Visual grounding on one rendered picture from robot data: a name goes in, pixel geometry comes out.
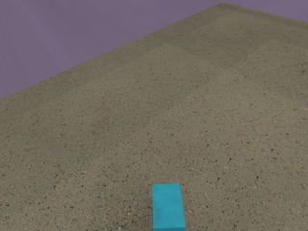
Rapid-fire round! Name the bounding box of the carton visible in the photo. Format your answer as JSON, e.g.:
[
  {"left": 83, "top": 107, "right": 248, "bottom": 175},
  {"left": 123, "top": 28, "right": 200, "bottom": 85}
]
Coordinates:
[{"left": 152, "top": 183, "right": 186, "bottom": 231}]

